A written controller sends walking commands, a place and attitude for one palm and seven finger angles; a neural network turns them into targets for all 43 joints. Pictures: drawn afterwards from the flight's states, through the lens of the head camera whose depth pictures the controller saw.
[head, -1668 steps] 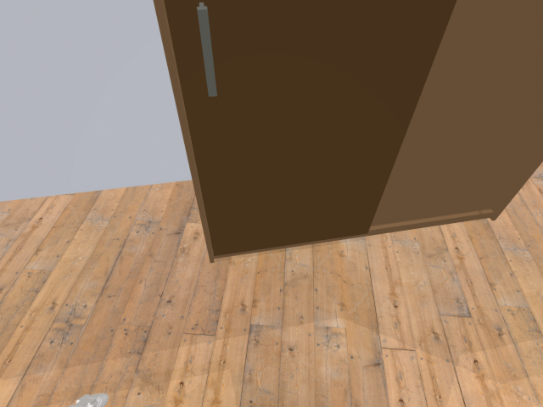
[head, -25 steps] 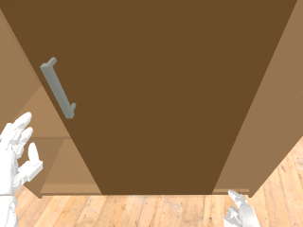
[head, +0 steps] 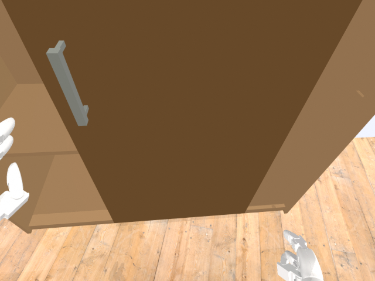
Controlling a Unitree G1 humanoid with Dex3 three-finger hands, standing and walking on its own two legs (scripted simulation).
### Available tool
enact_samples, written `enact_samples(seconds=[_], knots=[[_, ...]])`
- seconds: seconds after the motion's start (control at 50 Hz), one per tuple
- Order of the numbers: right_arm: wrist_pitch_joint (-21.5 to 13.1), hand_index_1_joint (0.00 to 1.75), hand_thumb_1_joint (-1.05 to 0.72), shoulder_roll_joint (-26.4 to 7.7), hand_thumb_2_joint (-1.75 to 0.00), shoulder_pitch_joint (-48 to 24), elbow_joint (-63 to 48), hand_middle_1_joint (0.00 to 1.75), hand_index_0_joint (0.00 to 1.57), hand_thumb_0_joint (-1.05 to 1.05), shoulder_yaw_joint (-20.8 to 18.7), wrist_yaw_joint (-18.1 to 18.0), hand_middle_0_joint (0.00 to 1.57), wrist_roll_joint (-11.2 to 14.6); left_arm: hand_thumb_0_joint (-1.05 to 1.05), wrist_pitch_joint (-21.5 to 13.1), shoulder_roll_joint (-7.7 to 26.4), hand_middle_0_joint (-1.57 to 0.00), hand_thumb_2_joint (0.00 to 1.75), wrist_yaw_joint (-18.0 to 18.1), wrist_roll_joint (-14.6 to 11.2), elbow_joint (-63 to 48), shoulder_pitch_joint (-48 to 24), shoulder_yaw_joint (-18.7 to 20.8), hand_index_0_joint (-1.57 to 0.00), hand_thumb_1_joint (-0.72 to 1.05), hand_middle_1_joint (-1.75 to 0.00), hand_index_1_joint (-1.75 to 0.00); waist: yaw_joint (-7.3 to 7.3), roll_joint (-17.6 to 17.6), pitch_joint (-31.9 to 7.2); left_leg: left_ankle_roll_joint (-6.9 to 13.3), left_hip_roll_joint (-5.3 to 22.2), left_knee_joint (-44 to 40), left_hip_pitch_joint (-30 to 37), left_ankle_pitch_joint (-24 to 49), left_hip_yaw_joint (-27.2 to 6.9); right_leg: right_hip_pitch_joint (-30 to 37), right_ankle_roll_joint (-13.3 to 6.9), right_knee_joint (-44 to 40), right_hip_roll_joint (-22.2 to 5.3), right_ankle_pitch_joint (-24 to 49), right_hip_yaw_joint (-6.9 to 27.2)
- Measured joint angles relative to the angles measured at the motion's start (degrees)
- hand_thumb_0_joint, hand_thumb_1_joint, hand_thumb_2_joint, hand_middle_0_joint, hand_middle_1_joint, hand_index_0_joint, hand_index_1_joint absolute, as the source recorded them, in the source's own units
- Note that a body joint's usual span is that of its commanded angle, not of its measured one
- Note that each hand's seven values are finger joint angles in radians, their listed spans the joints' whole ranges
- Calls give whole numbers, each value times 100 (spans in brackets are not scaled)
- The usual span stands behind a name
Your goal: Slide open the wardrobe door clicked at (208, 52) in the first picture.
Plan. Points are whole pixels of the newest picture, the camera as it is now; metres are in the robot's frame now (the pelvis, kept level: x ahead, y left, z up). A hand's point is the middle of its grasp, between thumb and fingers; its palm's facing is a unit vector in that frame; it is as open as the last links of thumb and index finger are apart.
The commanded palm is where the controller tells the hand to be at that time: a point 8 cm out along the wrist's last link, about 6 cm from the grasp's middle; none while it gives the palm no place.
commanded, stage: step back with the hand held close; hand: left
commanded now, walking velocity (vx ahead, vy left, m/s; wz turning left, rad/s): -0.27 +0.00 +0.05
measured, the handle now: (72, 86) +0.48 +0.31 +0.15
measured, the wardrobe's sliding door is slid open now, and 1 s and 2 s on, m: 0.43 0.43 0.43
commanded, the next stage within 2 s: stop stepping back and stand still in 0.46 s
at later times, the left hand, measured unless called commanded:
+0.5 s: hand out of the picture +0.06 +0.37 +0.17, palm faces +0.54 -0.77 -0.34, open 7.4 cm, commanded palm -0.02 +0.38 +0.18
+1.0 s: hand out of the picture -0.13 +0.42 +0.20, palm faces +0.36 -0.84 -0.42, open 7.4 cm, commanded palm -0.18 +0.48 +0.18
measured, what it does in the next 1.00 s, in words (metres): walks backwards: right foot, then right foot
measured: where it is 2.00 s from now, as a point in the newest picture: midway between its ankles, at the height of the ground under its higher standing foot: outside the picture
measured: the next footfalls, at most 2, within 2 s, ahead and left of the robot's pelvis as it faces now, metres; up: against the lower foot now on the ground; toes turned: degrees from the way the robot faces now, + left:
right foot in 0.24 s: -0.07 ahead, -0.09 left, +0.00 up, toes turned +6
right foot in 0.60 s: -0.14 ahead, -0.06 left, +0.00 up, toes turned +4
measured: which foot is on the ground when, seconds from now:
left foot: down 0.00-0.56, up 0.58-0.68, down 0.70-1.00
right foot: down 0.00-0.06, up 0.08-0.22, down 0.24-0.42, up 0.44-0.58, down 0.60-0.70, up 0.72-1.00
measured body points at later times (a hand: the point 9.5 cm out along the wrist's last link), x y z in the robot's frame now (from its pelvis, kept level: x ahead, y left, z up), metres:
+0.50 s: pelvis -0.13 +0.07 -0.01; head -0.14 +0.10 +0.44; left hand +0.02 +0.40 +0.19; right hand +0.08 -0.14 -0.07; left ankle +0.07 +0.09 -0.73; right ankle -0.15 -0.08 -0.71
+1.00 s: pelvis -0.31 +0.17 +0.02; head -0.32 +0.22 +0.47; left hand -0.15 +0.47 +0.22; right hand -0.19 -0.04 -0.05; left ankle -0.17 +0.22 -0.72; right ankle -0.31 +0.10 -0.68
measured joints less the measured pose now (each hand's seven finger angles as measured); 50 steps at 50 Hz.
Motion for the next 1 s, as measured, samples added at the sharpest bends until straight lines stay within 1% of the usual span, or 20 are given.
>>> enact_samples(seconds=[0.08, 0.18, 0.24, 0.3, 0.36, 0.46, 0.48, 0.52, 0.56, 0.58, 0.6, 0.64, 0.66, 0.7, 0.72, 0.76, 0.78, 0.88, 0.94, 1.0], knots=[[-184, 30, -90, 25, -90, 119, 30, 30, 20, 2, 50, -23, 20, -26, 2, -81, -48, -22, 90, 55, 63, 30, -85, 55, -22, 89, -30, -30, -6, 14, 26, 131, -77, -43, -120, 158, -38, -159, 52, 116, -21, 35, 2], [-415, 30, -90, 64, -90, 216, 94, 30, 20, 2, 34, -8, 20, -69, 2, -161, -157, -21, 90, 33, 179, 86, -291, 77, -22, 89, -30, -30, -43, 85, 2, 185, -306, -115, -470, 77, -227, -207, -102, 615, 168, -253, -16], [-507, 30, -90, 90, -90, 151, 129, 30, 20, 2, 48, 58, 20, -97, 2, -233, -145, -21, 90, 59, 93, -141, -119, 188, -21, 89, -30, -30, 75, 12, -62, 48, -416, -207, -780, 122, -121, -101, -242, 240, 210, -529, -7], [-547, 30, -90, 42, -90, -10, 333, 30, 20, 2, 24, 122, 20, -117, 2, -327, -260, -21, 90, 87, 16, -345, 45, 79, -21, 89, -30, -30, 204, 253, 87, -165, -293, -57, -868, -128, -180, -110, -168, 127, 320, -200, -52], [-579, 30, -90, 109, -89, 37, 527, 30, 20, 2, 40, 117, 21, -83, 2, -402, -229, -21, 90, 114, 47, -470, 105, -18, -21, 89, -30, -30, 315, 205, 39, -239, -267, 220, -741, -292, -211, -12, -71, 207, 324, -148, 16], [-665, 30, -90, 95, -89, -38, 541, 30, 20, 2, 48, -9, 21, -119, 2, -410, -239, -21, 90, 110, 148, 45, -751, -110, -22, 88, -30, -30, 243, 246, 45, 356, -274, -167, -513, 629, -141, -226, -51, 1014, 424, -689, 105], [-672, 30, -90, 99, -89, -111, 514, 30, 20, 2, 23, -8, 21, -154, 2, -406, -247, -21, 90, 94, 175, 242, -993, -92, -22, 88, -30, -30, 200, 281, 91, 347, -268, -316, -502, 607, -139, -384, -100, 1435, 492, -830, 112], [-673, 30, -90, 132, -89, -196, 415, 30, 20, 2, -58, 55, 20, -201, 2, -328, -223, -21, 90, 55, 145, 502, -1332, -73, -22, 89, -30, -30, 106, 336, 152, -8, -218, -763, -473, 601, -71, -576, -233, 2026, 596, -1099, -22], [-705, 30, -90, 147, -89, -192, 259, 30, 20, 2, -116, 164, 20, -154, 2, -259, -121, -21, 90, 41, 94, 393, -1352, -60, -21, 89, -30, -30, 22, 310, 153, -492, -189, -932, -632, 256, 121, -492, -419, 1803, 577, -1306, -287], [-745, 30, -90, 161, -89, -184, 168, 30, 20, 2, -111, 225, 20, -86, 2, -287, 13, -21, 90, 63, 65, 152, -1190, 3, -21, 89, -30, -30, 46, 144, 128, -717, -255, -358, -947, -267, 205, -391, -616, 1308, 426, -1346, -327], [-788, 30, -90, 187, -89, -226, 118, 30, 20, 2, -77, 291, 20, -34, 2, -381, 155, -21, 90, 94, 63, -189, -893, 158, -21, 89, -30, -30, 215, -166, 99, -841, -370, 865, -1344, -833, 101, -454, -813, 881, 182, -1078, -107], [-811, 30, -90, 161, -89, -296, 234, 30, 20, 1, -108, 413, 21, -27, 2, -586, 4, -21, 90, 35, 101, -759, -354, 227, -21, 89, -30, -30, 342, -240, 145, -800, -359, 3254, -1660, -1584, -548, -842, -453, 1303, 156, -436, 68], [-795, 30, -90, 197, -89, -204, 301, 30, 20, 1, -116, 429, 21, -60, 2, -619, -55, -21, 90, -37, 120, -951, -239, 158, -21, 89, -30, -30, 329, -315, 106, -713, -297, 3498, -1455, -1804, -710, -914, -263, 1414, 106, -396, 76], [-805, 30, -90, 209, -90, 89, 341, 30, 20, 1, -51, 368, 20, -64, 2, -609, -88, -21, 90, -102, 165, -1136, -295, 34, -21, 89, -30, -30, 284, -473, -50, -547, -127, 2351, -623, -1727, -925, -1120, -102, 1665, -60, -485, 49], [-858, 30, -90, 208, -90, 148, 388, 30, 20, 1, -54, 314, 20, -64, 2, -604, -113, -21, 90, -86, 187, -1078, -492, 13, -22, 89, -30, -30, 250, -528, -10, -388, -213, 2097, -549, -1585, -920, -1276, -99, 1976, -133, -806, 106], [-957, 30, -90, 300, -90, 131, 560, 30, 20, 1, -54, 227, 20, -107, 1, -601, -190, -22, 90, 28, 253, -701, -953, 82, -22, 88, -30, -31, 280, -538, 248, -86, -316, 2020, -502, -1258, -787, -1569, -116, 2746, -45, -1194, 339], [-1004, 30, -90, 381, -90, 128, 649, 30, 20, 1, -29, 218, 20, -132, 1, -579, -193, -22, 90, 75, 263, -471, -1096, 174, -22, 88, -30, -31, 253, -508, 332, -59, -307, 1842, -428, -1083, -742, -1723, -112, 3098, 46, -1158, 389], [-949, 30, -90, 752, -89, 446, 806, 30, 20, 2, 149, 424, 20, -164, 2, -112, -227, -21, 90, 163, 207, -214, -944, 254, -21, 89, -30, -30, -49, -373, 349, -682, -138, 205, 168, -785, -657, -2021, -145, 3748, 403, -637, 27], [-894, 30, -90, 724, -89, 720, 692, 30, 20, 2, 134, 452, 21, -204, 2, -22, -327, -21, 90, 161, 221, -649, -269, -69, -21, 89, -30, -30, -150, -163, 147, -818, -28, -827, 476, -831, -539, -1625, -201, 2929, 492, -582, -517], [-847, 30, -89, 599, -89, 869, 535, 30, 20, 2, 6, 342, 21, -251, 2, -28, -16, -21, 90, 126, 236, -1003, 335, -207, -21, 89, -30, -30, -190, 16, -30, -1127, -3, -1002, 336, -898, -341, -725, -449, 1499, 551, -1063, -1087]])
